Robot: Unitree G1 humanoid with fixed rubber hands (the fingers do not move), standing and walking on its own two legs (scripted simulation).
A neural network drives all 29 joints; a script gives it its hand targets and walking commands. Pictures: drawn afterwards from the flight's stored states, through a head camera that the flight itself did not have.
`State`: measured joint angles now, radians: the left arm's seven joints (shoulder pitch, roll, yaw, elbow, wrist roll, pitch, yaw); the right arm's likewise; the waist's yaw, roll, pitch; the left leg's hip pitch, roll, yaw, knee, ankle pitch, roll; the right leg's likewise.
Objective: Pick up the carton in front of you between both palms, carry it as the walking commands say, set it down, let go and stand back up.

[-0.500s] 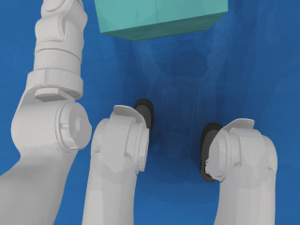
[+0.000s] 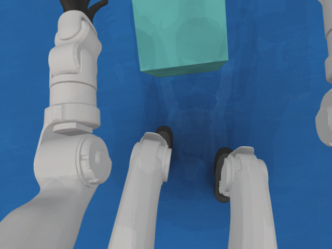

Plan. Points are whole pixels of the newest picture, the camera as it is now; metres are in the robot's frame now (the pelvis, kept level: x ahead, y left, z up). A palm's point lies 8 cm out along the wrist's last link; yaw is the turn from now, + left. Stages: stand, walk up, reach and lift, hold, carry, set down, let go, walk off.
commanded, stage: set down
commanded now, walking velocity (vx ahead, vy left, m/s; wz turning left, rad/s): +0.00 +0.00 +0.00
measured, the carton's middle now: (182, 35) +0.56 +0.08 -0.38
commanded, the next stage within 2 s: let go in 0.38 s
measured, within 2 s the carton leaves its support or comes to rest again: neither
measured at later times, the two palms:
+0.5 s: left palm out of the picture +0.51 +0.24 +0.04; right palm out of the picture +0.62 -0.14 +0.04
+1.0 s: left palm out of the picture +0.35 +0.26 +0.15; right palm out of the picture +0.42 -0.17 +0.14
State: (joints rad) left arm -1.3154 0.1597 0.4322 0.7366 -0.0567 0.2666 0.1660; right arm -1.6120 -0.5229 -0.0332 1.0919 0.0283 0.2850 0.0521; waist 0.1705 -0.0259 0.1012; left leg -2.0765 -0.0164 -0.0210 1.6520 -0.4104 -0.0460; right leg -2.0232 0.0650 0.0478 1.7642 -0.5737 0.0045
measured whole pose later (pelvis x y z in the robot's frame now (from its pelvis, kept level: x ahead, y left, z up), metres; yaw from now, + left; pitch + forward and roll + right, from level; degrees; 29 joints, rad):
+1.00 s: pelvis +0.07 +0.02 +0.23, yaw -2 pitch +26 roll +0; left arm -0.24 0.18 0.13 0.51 0.02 0.09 -0.11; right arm -0.42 -0.16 -0.20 0.63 -0.10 0.10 -0.05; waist 0.11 0.01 -0.03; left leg -0.95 -0.01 -0.01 0.71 -0.22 0.01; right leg -0.88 0.03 0.08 0.75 -0.32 0.03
